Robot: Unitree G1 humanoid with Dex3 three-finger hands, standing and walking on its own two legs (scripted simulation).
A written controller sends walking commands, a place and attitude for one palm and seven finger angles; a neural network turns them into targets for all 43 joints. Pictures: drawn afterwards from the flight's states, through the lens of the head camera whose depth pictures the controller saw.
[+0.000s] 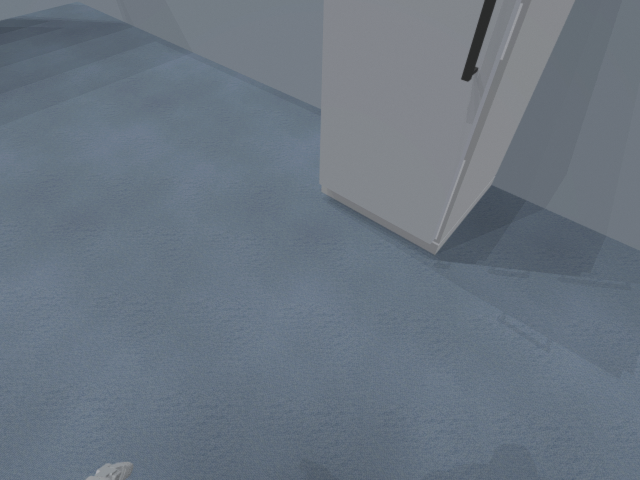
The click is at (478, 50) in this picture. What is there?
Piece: fridge door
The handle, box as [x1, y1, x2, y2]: [461, 0, 495, 81]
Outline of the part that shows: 495,0 484,1 461,79 467,81 470,79 471,75 477,70 477,67 475,67 474,65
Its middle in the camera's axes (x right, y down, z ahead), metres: +0.40 -0.55 +0.91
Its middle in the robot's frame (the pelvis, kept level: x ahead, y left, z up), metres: +1.09 -0.33 +0.18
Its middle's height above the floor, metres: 0.95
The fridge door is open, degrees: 0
